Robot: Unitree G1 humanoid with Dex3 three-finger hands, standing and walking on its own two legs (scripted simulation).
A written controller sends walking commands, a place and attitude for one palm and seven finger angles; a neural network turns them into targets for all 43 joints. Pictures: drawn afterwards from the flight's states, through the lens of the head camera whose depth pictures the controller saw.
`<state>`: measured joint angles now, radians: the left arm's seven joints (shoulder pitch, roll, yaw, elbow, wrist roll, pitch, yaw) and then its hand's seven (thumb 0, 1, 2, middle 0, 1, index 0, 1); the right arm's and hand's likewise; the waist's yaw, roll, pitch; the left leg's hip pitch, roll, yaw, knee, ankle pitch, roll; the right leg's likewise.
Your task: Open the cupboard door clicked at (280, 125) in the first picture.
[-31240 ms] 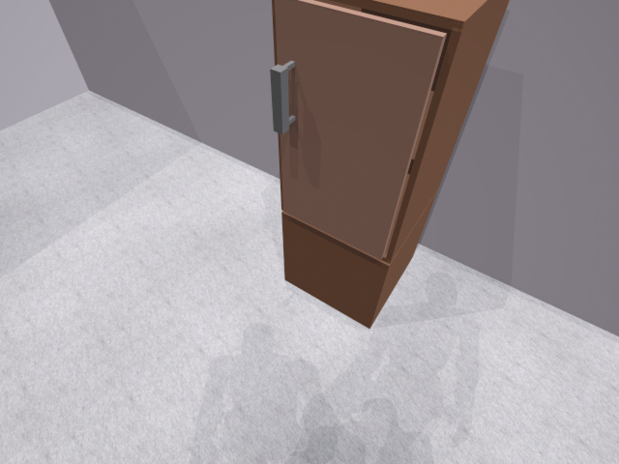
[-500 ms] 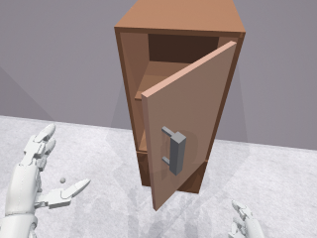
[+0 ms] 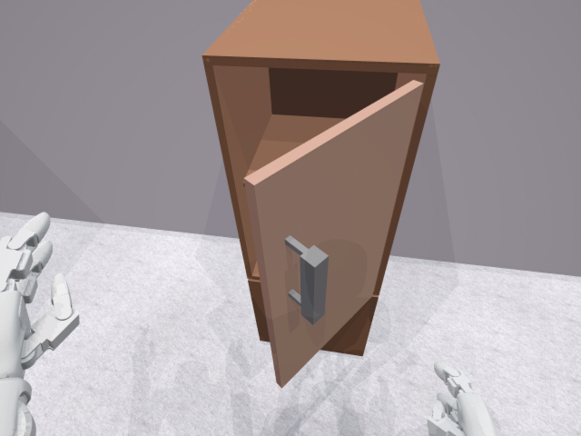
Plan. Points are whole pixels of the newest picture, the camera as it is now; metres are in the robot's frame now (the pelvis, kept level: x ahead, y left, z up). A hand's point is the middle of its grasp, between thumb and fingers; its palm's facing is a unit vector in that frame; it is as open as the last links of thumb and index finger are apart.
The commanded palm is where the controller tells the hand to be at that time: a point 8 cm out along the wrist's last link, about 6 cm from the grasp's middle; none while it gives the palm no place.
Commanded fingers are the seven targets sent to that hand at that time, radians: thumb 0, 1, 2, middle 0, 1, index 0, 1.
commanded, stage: draw the hand back to the body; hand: left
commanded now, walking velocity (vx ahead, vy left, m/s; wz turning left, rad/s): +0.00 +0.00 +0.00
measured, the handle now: (302, 279) +0.32 +0.03 +0.05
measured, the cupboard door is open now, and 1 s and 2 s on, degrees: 54 54 54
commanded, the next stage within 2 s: step back with the hand held close in 0.16 s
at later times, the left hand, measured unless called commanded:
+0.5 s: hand (83, 313) +0.19 +0.25 +0.15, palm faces +0.38 -0.80 -0.47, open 7.4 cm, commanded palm +0.13 +0.29 +0.17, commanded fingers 0.00 0.90 0.90 -0.20 -0.30 -0.20 -0.30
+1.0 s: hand out of the picture +0.11 +0.29 +0.15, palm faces +0.46 -0.74 -0.48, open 7.4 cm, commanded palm +0.05 +0.32 +0.17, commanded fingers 0.00 0.90 0.90 -0.20 -0.30 -0.20 -0.30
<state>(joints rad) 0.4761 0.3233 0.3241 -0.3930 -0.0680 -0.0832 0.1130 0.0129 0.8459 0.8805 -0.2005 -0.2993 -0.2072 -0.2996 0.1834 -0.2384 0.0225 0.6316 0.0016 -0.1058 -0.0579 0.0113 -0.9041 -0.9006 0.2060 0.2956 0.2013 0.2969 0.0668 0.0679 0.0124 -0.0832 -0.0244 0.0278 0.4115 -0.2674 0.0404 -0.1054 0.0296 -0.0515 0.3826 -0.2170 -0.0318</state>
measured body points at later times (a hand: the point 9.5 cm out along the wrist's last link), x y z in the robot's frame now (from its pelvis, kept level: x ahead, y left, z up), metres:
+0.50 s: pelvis -0.02 +0.00 +0.00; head -0.01 -0.02 +0.45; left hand +0.17 +0.29 +0.17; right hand +0.17 -0.25 -0.09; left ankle -0.02 +0.09 -0.74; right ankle +0.00 -0.10 -0.74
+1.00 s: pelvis -0.09 +0.02 -0.02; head -0.08 +0.02 +0.42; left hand +0.08 +0.33 +0.17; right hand +0.08 -0.21 -0.10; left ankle -0.02 +0.09 -0.74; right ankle -0.01 -0.10 -0.74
